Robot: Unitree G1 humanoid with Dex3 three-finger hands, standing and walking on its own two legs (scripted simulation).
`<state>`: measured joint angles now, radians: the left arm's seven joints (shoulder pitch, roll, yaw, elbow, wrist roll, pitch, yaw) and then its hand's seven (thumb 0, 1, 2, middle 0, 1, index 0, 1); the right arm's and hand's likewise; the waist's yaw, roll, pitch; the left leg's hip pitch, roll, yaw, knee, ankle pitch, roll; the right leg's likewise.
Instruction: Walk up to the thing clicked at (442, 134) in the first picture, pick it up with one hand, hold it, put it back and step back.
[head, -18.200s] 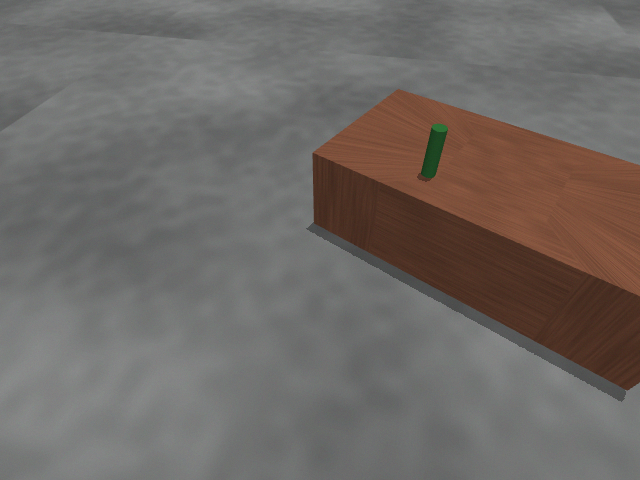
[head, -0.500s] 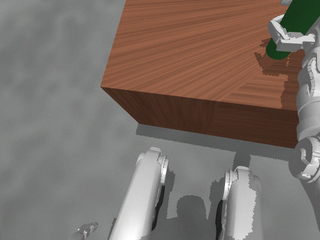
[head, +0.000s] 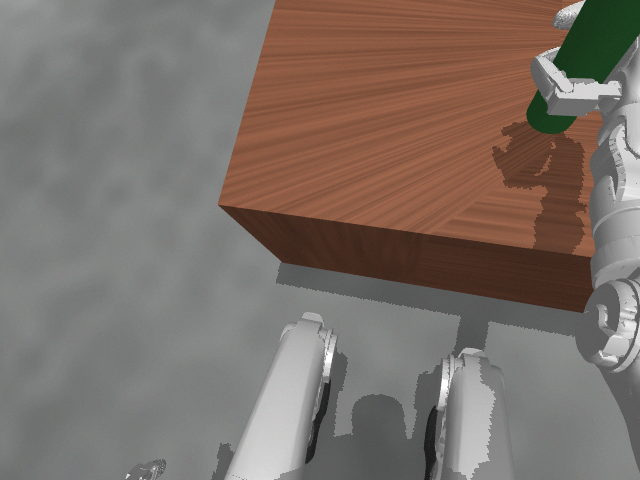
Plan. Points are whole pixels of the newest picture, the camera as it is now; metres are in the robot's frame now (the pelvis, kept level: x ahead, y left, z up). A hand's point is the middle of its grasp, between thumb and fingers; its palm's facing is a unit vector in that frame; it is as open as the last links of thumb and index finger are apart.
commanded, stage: settle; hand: right
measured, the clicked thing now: (587, 56) +0.59 -0.16 +0.04
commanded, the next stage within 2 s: lift in 0.34 s
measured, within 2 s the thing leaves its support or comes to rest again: neither
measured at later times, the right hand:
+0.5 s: hand (581, 46) +0.58 -0.14 +0.06, palm faces +0.05 +1.00 -0.03, open 7.0 cm
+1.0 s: hand (634, 58) +0.52 -0.15 +0.12, palm faces +0.06 +1.00 -0.04, open 7.1 cm
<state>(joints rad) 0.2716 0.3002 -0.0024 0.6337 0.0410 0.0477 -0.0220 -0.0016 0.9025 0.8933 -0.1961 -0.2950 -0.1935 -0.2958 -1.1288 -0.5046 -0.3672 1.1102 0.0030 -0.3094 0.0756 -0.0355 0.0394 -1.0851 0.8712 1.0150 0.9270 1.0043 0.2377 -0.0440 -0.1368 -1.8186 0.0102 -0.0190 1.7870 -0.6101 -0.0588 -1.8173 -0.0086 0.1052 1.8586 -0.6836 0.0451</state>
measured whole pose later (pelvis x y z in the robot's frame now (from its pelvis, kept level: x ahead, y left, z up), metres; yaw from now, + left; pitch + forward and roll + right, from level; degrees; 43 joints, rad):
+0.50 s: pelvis +0.01 +0.00 +0.03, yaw +0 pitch +36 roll +3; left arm 0.27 0.26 -0.03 0.60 0.04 0.05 -0.03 0.00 0.91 0.89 -0.19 -0.29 -0.19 -0.29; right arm -1.08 -0.49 -0.40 1.11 0.00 -0.32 0.08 -0.03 0.03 -1.07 0.86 1.03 0.92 1.02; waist 0.23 -0.05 -0.14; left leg -1.72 0.00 -0.02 1.69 -0.59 -0.05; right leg -1.71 -0.03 0.09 1.75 -0.67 0.05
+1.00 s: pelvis +0.02 +0.00 +0.09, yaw +0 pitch +29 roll +3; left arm 0.28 0.25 0.01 0.62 0.02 0.03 -0.01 0.00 0.91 0.90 -0.18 -0.29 -0.19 -0.28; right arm -0.76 -0.34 -0.33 0.87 0.06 -0.32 0.06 -0.03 0.05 -1.09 0.86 1.05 0.92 1.03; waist 0.16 -0.05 -0.15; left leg -1.43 0.01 -0.01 1.47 -0.55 -0.05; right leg -1.42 -0.04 0.09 1.53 -0.62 0.04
